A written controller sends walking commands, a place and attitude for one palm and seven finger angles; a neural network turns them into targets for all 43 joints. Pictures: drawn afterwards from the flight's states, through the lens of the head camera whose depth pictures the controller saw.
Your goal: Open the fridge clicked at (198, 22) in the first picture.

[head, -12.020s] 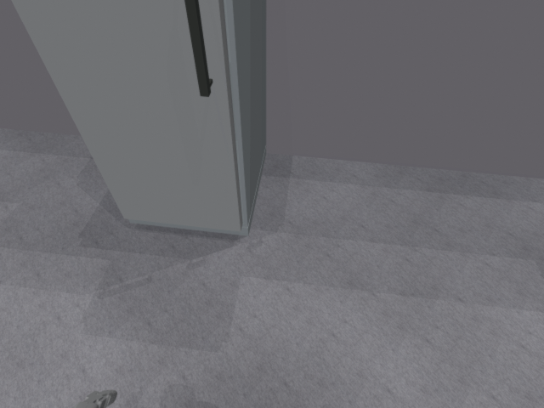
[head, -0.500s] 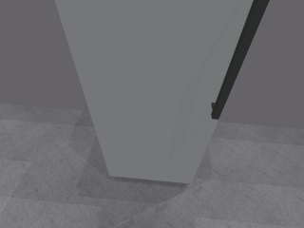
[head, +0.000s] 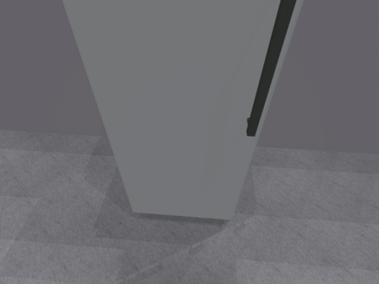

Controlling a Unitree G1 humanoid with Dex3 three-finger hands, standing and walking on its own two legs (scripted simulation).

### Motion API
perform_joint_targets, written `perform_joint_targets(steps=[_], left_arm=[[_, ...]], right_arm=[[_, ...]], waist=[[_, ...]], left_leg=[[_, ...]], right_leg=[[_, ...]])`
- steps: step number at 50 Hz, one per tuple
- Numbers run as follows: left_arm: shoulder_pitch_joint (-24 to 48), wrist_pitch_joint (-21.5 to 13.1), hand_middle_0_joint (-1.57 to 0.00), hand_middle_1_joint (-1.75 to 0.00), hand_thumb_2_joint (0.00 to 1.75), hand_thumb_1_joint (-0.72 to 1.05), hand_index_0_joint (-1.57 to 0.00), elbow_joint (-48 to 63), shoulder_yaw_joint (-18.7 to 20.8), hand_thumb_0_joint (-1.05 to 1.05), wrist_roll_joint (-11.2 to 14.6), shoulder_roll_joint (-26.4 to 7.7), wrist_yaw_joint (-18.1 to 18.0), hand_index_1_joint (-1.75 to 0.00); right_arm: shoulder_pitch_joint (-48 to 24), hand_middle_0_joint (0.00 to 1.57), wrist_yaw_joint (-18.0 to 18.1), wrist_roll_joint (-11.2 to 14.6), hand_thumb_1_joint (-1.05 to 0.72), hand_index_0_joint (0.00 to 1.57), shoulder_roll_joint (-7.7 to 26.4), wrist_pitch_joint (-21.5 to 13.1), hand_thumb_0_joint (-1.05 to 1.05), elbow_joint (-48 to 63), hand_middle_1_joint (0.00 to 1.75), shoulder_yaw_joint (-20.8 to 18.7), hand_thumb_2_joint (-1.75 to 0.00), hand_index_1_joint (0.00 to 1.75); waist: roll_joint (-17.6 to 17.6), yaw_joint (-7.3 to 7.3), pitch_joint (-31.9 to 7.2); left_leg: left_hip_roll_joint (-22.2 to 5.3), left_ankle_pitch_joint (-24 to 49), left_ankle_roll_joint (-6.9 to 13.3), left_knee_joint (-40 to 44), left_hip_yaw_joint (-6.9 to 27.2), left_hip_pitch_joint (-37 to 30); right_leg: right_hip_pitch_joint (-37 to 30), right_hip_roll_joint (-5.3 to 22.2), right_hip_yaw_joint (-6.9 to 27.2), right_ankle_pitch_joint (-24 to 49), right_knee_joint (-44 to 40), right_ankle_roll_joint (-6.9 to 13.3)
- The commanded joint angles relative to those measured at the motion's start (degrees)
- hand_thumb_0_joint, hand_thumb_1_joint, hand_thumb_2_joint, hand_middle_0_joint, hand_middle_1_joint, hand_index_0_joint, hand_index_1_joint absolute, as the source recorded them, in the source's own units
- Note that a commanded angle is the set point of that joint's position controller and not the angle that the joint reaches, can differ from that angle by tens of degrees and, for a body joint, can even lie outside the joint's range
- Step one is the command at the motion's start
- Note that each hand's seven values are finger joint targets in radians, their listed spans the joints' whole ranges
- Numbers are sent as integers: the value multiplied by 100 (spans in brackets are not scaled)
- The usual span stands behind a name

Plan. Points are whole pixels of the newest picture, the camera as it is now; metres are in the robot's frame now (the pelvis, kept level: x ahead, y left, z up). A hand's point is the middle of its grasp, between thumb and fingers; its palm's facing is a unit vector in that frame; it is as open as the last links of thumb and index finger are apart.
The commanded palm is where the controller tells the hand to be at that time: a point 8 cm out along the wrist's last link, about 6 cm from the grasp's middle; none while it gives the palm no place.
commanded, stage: come to a stop and stand still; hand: right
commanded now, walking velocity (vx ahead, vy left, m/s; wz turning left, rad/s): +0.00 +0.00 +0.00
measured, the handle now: (267, 63) +0.56 -0.15 +0.22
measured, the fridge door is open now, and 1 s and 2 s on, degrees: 0 0 0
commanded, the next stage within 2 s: look again from close up in 0.28 s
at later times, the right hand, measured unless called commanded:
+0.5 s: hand out of the picture +0.05 -0.25 -0.16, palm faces -0.02 +0.95 -0.31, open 7.3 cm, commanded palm none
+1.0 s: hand out of the picture +0.14 -0.25 -0.15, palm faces -0.03 +0.94 -0.33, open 7.3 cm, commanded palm none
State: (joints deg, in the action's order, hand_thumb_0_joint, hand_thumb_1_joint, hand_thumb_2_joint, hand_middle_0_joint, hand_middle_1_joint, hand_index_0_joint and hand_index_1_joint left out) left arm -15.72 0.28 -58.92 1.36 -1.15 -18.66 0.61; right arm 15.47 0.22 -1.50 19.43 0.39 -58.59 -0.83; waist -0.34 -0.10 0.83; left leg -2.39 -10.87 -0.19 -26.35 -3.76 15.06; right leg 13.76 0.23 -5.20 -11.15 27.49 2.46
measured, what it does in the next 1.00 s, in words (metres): shifts its weight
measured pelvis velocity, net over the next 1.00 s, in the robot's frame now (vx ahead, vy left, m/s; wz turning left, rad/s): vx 0.05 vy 0.00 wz -0.02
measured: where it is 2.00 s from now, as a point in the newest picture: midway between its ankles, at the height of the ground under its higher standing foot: outside the picture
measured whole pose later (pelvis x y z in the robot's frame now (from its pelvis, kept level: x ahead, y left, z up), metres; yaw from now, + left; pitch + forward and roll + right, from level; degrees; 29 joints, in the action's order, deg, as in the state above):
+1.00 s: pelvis +0.05 +0.00 +0.01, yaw -1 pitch -2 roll +0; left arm -4.9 -0.8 -63.2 0.0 -0.5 -19.1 0.7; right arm 6.5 0.6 -1.1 19.4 -1.0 -61.6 1.0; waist 0.6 -0.2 2.9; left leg -2.6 -9.3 -1.4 -19.6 -2.7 8.1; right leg 6.3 -1.5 -4.2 -10.9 19.1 2.5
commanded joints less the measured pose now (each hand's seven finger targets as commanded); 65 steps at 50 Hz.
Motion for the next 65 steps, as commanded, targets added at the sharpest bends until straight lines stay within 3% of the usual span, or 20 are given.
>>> perform_joint_targets(steps=[1,12,21,23,27,34,39,43,55,65], left_arm=[[308,-171,-20,-30,90,90,-20,310,234,0,19,-1089,-73,-30],[589,-180,-20,-30,90,90,-20,76,222,0,35,-1139,-74,-30],[750,-193,-20,-30,90,90,-20,55,229,0,51,-1153,-62,-30],[812,-174,-20,-30,90,90,-20,60,242,0,49,-1181,-57,-30],[827,-192,-20,-30,90,90,-20,42,227,0,57,-1171,-59,-30],[956,-241,-20,-30,90,90,-20,-32,178,0,79,-1153,-71,-30],[1072,-238,-20,-30,90,90,-20,-86,144,0,79,-1173,-75,-30],[1189,-228,-20,-30,90,90,-20,-117,119,0,68,-1209,-77,-30],[1242,-243,-20,-30,90,90,-20,-143,79,0,57,-1221,-92,-30],[1183,-235,-20,-30,90,90,-20,-202,60,0,59,-1213,-98,-30]], right_arm=[[-271,20,42,23,-90,20,957,-154,0,343,30,-164,-90,30],[-300,20,54,14,-90,20,914,-141,0,96,30,-107,-90,30],[-368,20,86,6,-90,20,893,-151,0,50,30,-88,-90,30],[-376,20,89,1,-90,20,906,-135,0,32,30,-87,-90,30],[-431,20,97,11,-90,20,917,-167,0,31,30,-83,-90,30],[-586,20,119,50,-90,20,1008,-225,0,24,30,-62,-90,30],[-720,20,123,58,-90,20,1072,-232,0,11,30,-48,-90,30],[-850,20,107,63,-90,20,1092,-219,0,-7,30,-38,-90,30],[-1036,20,106,62,-90,20,1131,-233,0,7,30,-61,-90,30],[-1027,20,94,68,-90,20,1120,-233,0,-36,30,-67,-90,30]], waist=[[87,-22,211],[-167,16,227],[-130,2,173],[-216,12,299],[10,-3,154],[113,-32,-289],[27,-26,-383],[-5,-28,-287],[35,-21,-394],[67,-23,-290]], left_leg=[[-494,-1490,221,738,845,35],[-436,-1071,167,630,753,-138],[-453,-521,136,591,652,-297],[-426,-609,114,588,622,-269],[-496,-239,128,657,662,-375],[-594,738,140,685,683,-649],[-622,1032,137,712,669,-852],[-632,847,128,815,679,-831],[-640,1257,146,898,679,-1051],[-635,1016,147,1057,730,-1009]], right_leg=[[515,670,1071,-1788,-1073,27],[488,749,1207,-1868,-1373,1],[289,792,1291,-1577,-1540,-4],[369,803,1357,-1846,-1661,-7],[126,771,1271,-1207,-1515,-4],[-560,735,1007,736,-1103,-21],[-693,737,960,1123,-1092,-43],[-692,735,945,863,-1210,-66],[-846,765,888,1244,-1255,-90],[-845,758,894,895,-1352,-97]])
